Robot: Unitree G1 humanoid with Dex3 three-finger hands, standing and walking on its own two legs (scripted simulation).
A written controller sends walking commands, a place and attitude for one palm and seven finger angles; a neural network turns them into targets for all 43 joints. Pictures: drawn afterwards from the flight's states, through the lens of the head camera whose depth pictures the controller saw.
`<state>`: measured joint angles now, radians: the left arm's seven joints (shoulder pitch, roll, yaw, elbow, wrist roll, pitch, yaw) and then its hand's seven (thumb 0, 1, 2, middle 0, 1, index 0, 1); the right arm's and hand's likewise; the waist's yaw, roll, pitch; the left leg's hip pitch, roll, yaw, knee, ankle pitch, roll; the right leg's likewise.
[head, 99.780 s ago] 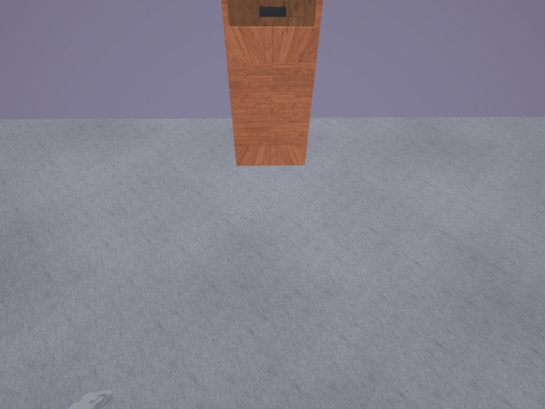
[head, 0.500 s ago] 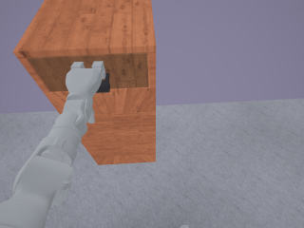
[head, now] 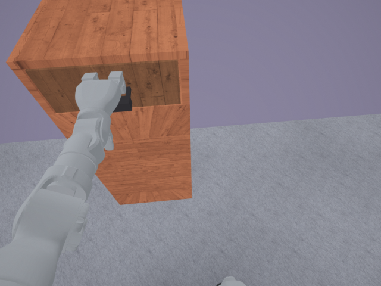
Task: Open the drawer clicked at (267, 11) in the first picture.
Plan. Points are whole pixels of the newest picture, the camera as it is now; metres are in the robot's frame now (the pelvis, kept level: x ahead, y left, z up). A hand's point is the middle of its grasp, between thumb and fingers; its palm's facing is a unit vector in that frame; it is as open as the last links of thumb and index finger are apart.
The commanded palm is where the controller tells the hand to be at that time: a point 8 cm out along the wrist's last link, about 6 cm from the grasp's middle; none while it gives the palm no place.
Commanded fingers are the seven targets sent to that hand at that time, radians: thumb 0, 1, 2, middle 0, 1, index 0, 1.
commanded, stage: lift the fingers back up to retry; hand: left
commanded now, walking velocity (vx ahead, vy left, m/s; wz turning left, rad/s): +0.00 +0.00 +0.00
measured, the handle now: (110, 98) +0.53 +0.18 +0.06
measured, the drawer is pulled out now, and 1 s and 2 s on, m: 0.00 0.00 0.00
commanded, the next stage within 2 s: re-aim the fingers above the handle in 0.66 s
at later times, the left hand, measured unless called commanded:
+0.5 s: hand (98, 89) +0.49 +0.18 +0.13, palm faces +0.09 -0.01 -1.00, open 13.7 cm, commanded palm +0.46 +0.18 +0.18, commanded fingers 0.00 -0.50 0.30 -0.30 -1.20 -0.30 -1.20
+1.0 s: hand (95, 88) +0.49 +0.18 +0.14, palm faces +0.10 +0.02 -1.00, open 13.8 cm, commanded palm +0.46 +0.18 +0.18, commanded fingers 0.00 -0.50 0.30 -0.30 -1.20 -0.30 -1.20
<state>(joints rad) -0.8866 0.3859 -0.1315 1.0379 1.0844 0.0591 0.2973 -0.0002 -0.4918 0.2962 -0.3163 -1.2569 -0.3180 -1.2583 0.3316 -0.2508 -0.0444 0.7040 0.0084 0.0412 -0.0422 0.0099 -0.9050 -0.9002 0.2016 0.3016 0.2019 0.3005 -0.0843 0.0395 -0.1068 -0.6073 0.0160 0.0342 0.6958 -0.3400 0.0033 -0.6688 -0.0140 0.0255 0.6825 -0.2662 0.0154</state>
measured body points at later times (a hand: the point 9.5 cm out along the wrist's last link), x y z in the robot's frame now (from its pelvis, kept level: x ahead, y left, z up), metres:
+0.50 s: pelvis +0.03 +0.00 +0.02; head +0.07 -0.03 +0.46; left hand +0.48 +0.18 +0.19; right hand +0.12 -0.26 -0.12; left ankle -0.01 +0.12 -0.71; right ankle +0.03 -0.13 -0.71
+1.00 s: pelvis +0.03 -0.01 +0.02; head +0.07 -0.04 +0.46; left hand +0.48 +0.18 +0.19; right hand +0.14 -0.26 -0.12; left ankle -0.01 +0.12 -0.71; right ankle +0.03 -0.13 -0.71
